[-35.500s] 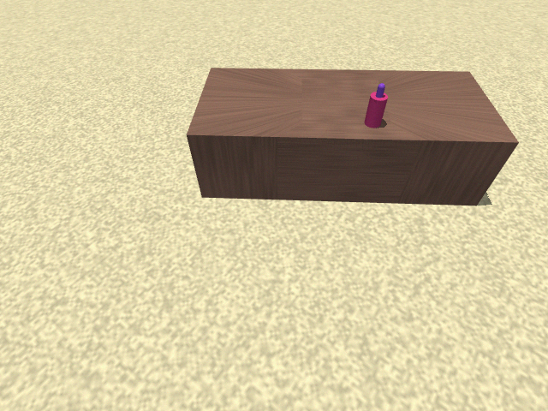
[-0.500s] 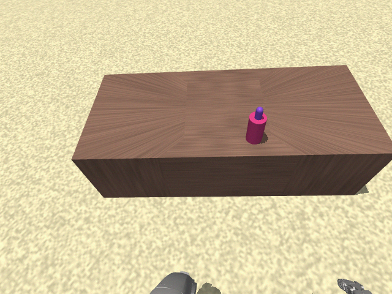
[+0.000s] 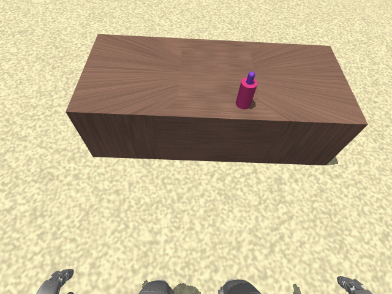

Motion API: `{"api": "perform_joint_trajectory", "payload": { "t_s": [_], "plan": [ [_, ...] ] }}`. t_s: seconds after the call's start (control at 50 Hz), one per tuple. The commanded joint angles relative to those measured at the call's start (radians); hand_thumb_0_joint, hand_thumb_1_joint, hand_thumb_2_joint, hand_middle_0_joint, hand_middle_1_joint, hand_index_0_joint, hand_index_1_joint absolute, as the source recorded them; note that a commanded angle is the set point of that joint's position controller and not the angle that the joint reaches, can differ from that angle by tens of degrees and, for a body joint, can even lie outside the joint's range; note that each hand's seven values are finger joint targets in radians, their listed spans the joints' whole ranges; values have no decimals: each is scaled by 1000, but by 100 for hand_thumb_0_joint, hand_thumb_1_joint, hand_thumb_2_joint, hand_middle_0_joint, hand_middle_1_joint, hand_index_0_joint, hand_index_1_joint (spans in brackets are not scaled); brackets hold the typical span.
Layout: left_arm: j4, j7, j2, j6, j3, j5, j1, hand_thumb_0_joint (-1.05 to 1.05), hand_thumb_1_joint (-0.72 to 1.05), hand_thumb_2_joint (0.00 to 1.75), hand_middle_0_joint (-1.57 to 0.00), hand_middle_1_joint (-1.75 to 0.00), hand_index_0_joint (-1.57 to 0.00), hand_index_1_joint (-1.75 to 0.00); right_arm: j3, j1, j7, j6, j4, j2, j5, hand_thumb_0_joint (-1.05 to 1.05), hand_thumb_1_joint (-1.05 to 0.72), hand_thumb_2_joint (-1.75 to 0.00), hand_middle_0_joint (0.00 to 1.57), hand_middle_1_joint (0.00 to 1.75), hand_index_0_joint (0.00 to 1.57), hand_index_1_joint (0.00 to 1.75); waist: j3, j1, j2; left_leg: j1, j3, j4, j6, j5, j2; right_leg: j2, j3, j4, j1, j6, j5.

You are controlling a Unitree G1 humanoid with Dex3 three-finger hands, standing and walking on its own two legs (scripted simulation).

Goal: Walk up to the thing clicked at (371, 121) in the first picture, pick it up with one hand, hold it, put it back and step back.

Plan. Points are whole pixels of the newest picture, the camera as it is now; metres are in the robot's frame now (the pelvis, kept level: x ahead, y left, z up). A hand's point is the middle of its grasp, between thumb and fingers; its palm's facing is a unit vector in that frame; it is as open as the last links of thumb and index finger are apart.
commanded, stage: step back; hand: right
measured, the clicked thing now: (247, 89) +0.93 -0.19 -0.28
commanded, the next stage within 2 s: stand in 1.60 s
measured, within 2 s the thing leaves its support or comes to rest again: neither
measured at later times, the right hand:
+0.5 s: hand out of the picture -0.08 -0.28 -0.15, palm faces -0.13 +0.91 -0.40, open 7.4 cm
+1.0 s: hand out of the picture -0.11 -0.29 -0.14, palm faces -0.08 +0.92 -0.39, open 7.4 cm
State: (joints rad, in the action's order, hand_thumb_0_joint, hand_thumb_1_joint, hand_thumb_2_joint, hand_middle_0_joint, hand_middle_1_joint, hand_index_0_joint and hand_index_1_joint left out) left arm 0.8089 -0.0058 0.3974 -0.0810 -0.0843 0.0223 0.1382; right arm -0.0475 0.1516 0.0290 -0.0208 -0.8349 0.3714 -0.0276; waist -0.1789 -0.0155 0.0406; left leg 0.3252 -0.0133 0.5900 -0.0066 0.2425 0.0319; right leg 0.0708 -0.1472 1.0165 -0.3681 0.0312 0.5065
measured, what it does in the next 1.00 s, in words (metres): walks backwards: right foot, then left foot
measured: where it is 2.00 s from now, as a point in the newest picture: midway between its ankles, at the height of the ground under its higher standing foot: outside the picture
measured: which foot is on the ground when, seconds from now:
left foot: down 0.00-0.12, up 0.14-0.40, down 0.42-1.00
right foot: up 0.00-0.06, down 0.08-0.44, up 0.46-0.66, down 0.68-0.98, up 1.00-1.00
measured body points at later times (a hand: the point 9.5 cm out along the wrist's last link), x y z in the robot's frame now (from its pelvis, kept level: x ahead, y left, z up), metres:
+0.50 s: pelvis -0.16 -0.03 -0.01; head -0.12 -0.01 +0.44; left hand -0.06 +0.30 -0.13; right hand -0.07 -0.33 -0.13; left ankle -0.17 +0.08 -0.73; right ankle -0.08 -0.15 -0.71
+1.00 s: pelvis -0.20 -0.02 +0.00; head -0.19 -0.01 +0.45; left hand -0.16 +0.30 -0.13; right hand -0.11 -0.33 -0.12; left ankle -0.19 +0.09 -0.73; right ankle -0.20 -0.17 -0.73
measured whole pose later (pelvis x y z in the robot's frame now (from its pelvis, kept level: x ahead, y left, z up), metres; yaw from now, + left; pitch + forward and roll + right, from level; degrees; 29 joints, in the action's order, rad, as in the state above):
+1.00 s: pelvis -0.20 -0.02 +0.00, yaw +2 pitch -2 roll +1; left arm 0.99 0.01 0.38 0.00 -0.05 0.03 0.23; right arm -0.07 0.22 -0.02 0.01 -0.99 0.37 -0.04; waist -0.05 -0.04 0.03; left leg 0.24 0.02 0.58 -0.02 0.30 -0.02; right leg -0.06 -0.04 0.64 -0.24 0.00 0.38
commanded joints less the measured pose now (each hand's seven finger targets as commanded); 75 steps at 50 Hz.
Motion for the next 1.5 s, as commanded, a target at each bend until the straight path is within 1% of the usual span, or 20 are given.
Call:
{"api": "perform_joint_trajectory", "payload": {
  "t_s": [0.0,0.06,0.08,0.12,0.2,0.38,0.46,0.52,0.66,0.72,0.76,0.9,0.96,1.0,1.06,1.14,1.22,1.26,1.36,1.48],
  "plan": [
    [-58,1,156,43,-38,7,30,0,90,90,-20,-30,-20,-30,-77,28,7,6,73,288,-6,0,-90,-90,20,30,20,30,267,35,-258,-227,-193,-63,-205,-411,207,-49,108,-343,42,-7,-44],
    [9,1,159,55,-38,17,144,0,90,90,-20,-30,-20,-30,-68,-38,-1,-10,89,279,8,0,-90,-90,20,30,20,30,323,-24,-207,-113,-147,32,-132,-273,153,-50,128,-625,225,-52,-307],
    [3,1,219,60,-54,29,140,0,90,90,-20,-30,-20,-30,-55,-38,-2,-10,99,239,13,0,-90,-90,20,30,20,30,305,-22,-79,36,-131,118,-78,-113,84,-153,-63,-614,267,-82,-332],
    [-51,1,384,55,-90,30,19,0,90,90,-20,-30,-20,-30,-60,-58,22,-13,107,214,16,0,-90,-90,20,30,20,30,200,-55,279,136,-85,493,8,411,-98,-484,-422,-700,-9,-332,-385],
    [-84,-12,224,59,-54,22,-78,0,90,90,-20,-30,-20,-30,-45,20,11,-12,40,210,29,0,-90,-90,20,30,20,30,143,19,98,135,-129,598,1,249,-147,-268,-66,-579,31,-212,-573],
    [-80,-8,220,33,-40,11,8,0,90,90,-20,-30,-20,-30,-49,142,11,31,-15,178,-8,0,-90,-90,20,30,20,30,282,4,146,-111,21,-249,-9,20,-71,-265,-46,-375,239,-166,-494],
    [-67,-16,211,34,-33,11,-57,0,90,90,-20,-30,-20,-30,-92,-25,0,36,31,369,-23,0,-90,-90,20,30,20,30,142,27,-229,109,-567,-363,-286,175,401,-93,15,64,-23,-40,90],
    [-5,10,183,44,-30,-9,41,0,90,90,-20,-30,-20,-30,-44,-111,3,52,30,231,-23,0,-90,-90,20,30,20,30,140,-55,-162,27,-196,-241,-163,-64,178,-55,33,-9,13,-47,-56],
    [76,5,153,106,-22,15,99,0,90,90,-20,-30,-20,-30,-51,-16,-24,20,-7,225,-12,0,-90,-90,20,30,20,30,166,-18,-182,-15,-137,-103,-108,229,110,-47,141,-702,273,-63,-181],
    [75,-8,318,130,-63,32,57,0,90,90,-20,-30,-20,-30,-41,-34,-21,24,5,170,-12,0,-90,-90,20,30,20,30,114,-44,91,191,-66,245,10,315,-15,-435,-407,-812,153,-247,236],
    [38,-2,280,130,-48,22,-81,0,90,90,-20,-30,-20,-30,-66,37,-35,28,-35,227,-6,0,-90,-90,20,30,20,30,31,37,55,5,-84,248,8,237,29,-399,-316,-813,-83,-238,368],
    [74,14,228,120,-19,20,-23,0,90,90,-20,-30,-20,-30,-61,61,-47,56,-77,174,-10,0,-90,-90,20,30,20,30,105,25,105,-153,17,-125,-9,147,-40,-249,-49,-659,-3,-155,65],
    [71,11,123,113,18,-7,-17,0,90,90,-20,-30,-20,-30,-84,97,-30,76,-92,292,-23,0,-90,-90,20,30,20,30,160,48,-206,-286,-492,-369,-130,299,276,-58,172,-267,-199,-52,-13],
    [77,1,213,117,-8,0,-23,0,90,90,-20,-30,-20,-30,-93,72,-29,74,-89,306,-17,0,-90,-90,20,30,20,30,103,37,-133,-194,-484,-341,-220,210,308,-110,87,-163,-145,-60,36],
    [88,3,170,123,1,-8,9,0,90,90,-20,-30,-20,-30,-69,67,-17,83,-86,230,-14,0,-90,-90,20,30,20,30,158,12,-184,-300,-240,-205,-134,-428,201,-126,116,-229,-130,-59,-27],
    [90,-1,136,124,6,-11,-10,0,90,90,-20,-30,-20,-30,-60,60,-8,67,-89,224,6,0,-90,-90,20,30,20,30,213,18,-224,-263,-119,-95,-111,-655,142,-78,190,-455,61,-63,-190],
    [140,-21,219,126,-25,-2,72,0,90,90,-20,-30,-20,-30,-24,-4,-5,47,-65,148,33,0,-90,-90,20,30,20,30,303,-41,18,35,-57,68,-20,-207,33,-230,-20,-580,415,-117,-574],
    [102,-13,268,124,-19,-1,-87,0,90,90,-20,-30,-20,-30,-30,63,-3,26,-106,152,21,0,-90,-90,20,30,20,30,245,6,122,-73,-14,166,6,299,-17,-436,-205,-688,144,-261,-300],
    [116,-2,171,117,7,-7,-149,0,90,90,-20,-30,-20,-30,-31,43,-17,53,-178,192,-2,0,-90,-90,20,30,20,30,162,14,42,-111,-123,-208,-34,-70,85,-202,46,-574,116,-75,-350],
    [162,0,172,122,9,-18,-150,0,90,90,-20,-30,-20,-30,-11,-20,-12,65,-208,187,0,0,-90,-90,20,30,20,30,215,1,-47,-104,-83,-208,-19,-254,82,-200,64,-573,269,-80,-514]
  ]
}}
